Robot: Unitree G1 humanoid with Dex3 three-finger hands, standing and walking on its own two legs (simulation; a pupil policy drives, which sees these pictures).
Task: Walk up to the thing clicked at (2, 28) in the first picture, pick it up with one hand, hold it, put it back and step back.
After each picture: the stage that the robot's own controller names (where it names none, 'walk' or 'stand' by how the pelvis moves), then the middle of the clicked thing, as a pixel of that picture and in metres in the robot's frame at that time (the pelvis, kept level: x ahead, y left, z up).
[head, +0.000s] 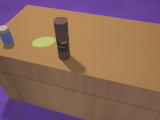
stand; (5, 35) +0.84 +0.52 -0.12
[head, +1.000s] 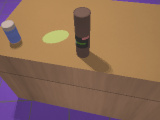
walk; (11, 32) +0.73 +0.41 -0.08
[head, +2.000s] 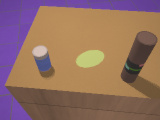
stand; (42, 59) +0.53 +0.21 -0.09
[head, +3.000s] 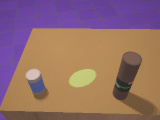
stand; (35, 81) +0.47 +0.25 -0.12
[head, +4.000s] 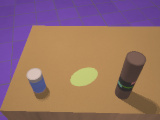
stand; (36, 81) +0.46 +0.24 -0.12
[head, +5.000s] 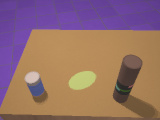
stand; (35, 84) +0.46 +0.25 -0.12
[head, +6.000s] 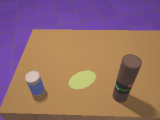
stand; (35, 83) +0.47 +0.25 -0.12
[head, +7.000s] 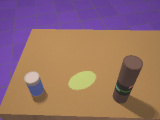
stand; (34, 84) +0.46 +0.25 -0.12
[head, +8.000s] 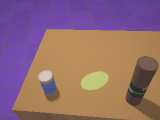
rise first; (47, 83) +0.46 +0.22 -0.12
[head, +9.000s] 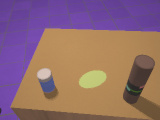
go down; (46, 80) +0.48 +0.22 -0.12
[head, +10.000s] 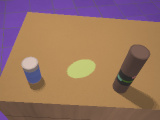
go down; (32, 70) +0.49 +0.21 -0.10
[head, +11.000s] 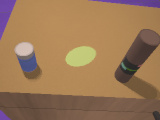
go down; (26, 58) +0.50 +0.20 -0.06
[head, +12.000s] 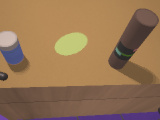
close in; (11, 48) +0.50 +0.22 -0.02
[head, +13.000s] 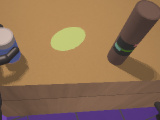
close; (6, 47) +0.49 +0.21 -0.01
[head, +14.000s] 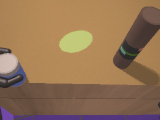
lift; (11, 71) +0.40 +0.21 -0.02
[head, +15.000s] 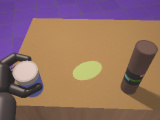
lift; (29, 80) +0.34 +0.18 +0.09
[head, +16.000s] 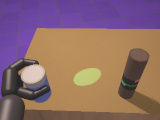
hold; (37, 84) +0.32 +0.16 +0.09
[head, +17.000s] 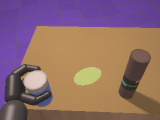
hold; (39, 89) +0.32 +0.16 +0.06
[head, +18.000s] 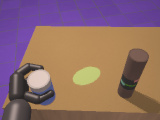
crouch; (42, 88) +0.33 +0.15 +0.06
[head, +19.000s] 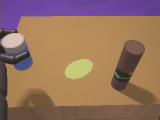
crouch; (18, 52) +0.45 +0.20 +0.09
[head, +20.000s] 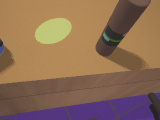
lower; out of the picture +0.51 +0.21 +0.00
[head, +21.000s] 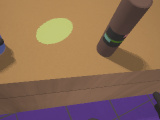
lower; out of the picture +0.51 +0.21 +0.00
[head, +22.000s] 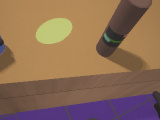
lower; out of the picture +0.51 +0.21 +0.00
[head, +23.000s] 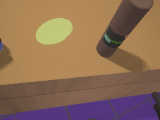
lower; out of the picture +0.51 +0.21 +0.00
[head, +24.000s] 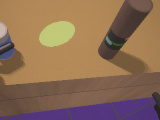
loosen; out of the picture +0.50 +0.19 +0.00
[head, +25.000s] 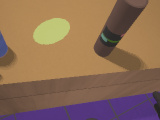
withdraw; out of the picture +0.51 +0.20 +0.00
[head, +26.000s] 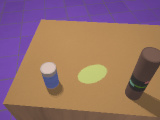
sink last; (50, 75) +0.47 +0.18 -0.08
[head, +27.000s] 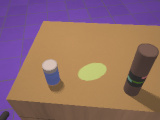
stand; (51, 72) +0.49 +0.18 -0.07
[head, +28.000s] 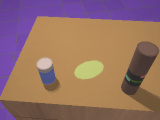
stand; (46, 71) +0.48 +0.18 -0.07
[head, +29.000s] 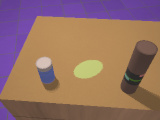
stand; (46, 70) +0.48 +0.19 -0.06
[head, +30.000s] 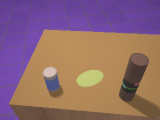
stand; (51, 79) +0.50 +0.18 -0.12
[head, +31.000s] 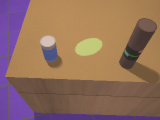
walk; (49, 49) +0.56 +0.16 -0.10
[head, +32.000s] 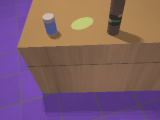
walk; (50, 24) +0.80 +0.24 -0.10
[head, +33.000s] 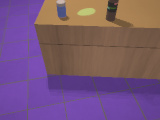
stand; (61, 9) +1.11 +0.19 -0.10
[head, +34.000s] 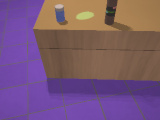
stand; (60, 13) +1.09 +0.19 -0.12
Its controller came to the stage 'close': yes
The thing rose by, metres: 0.20
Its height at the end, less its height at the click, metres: +0.00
